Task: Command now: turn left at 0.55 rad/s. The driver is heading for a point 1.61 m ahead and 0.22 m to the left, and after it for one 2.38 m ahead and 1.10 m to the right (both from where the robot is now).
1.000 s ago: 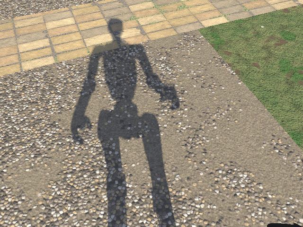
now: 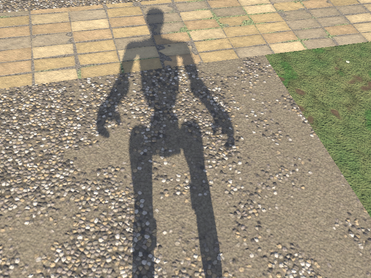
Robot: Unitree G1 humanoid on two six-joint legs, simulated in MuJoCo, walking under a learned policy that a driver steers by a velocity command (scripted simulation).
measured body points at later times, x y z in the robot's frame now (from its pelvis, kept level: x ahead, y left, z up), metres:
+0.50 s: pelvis +0.02 -0.04 +0.00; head +0.06 -0.05 +0.44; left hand +0.07 +0.27 -0.10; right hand +0.24 -0.29 -0.11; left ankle -0.05 +0.09 -0.67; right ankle +0.05 -0.16 -0.75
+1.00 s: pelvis +0.02 +0.01 -0.01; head +0.02 +0.01 +0.44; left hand +0.01 +0.30 -0.13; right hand +0.25 -0.17 -0.11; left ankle -0.03 +0.10 -0.75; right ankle +0.06 -0.14 -0.75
